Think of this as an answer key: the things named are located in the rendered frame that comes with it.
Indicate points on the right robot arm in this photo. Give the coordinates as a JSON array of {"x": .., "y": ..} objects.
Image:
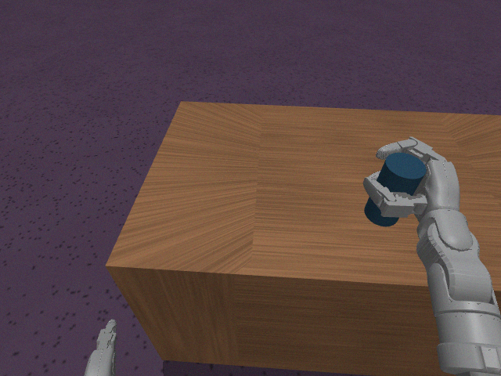
[{"x": 462, "y": 297}]

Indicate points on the can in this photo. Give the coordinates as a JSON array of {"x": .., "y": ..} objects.
[{"x": 400, "y": 173}]

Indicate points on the left robot hand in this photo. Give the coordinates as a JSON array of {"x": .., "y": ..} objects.
[{"x": 102, "y": 361}]

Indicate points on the right robot hand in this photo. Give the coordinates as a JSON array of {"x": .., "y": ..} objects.
[{"x": 438, "y": 189}]

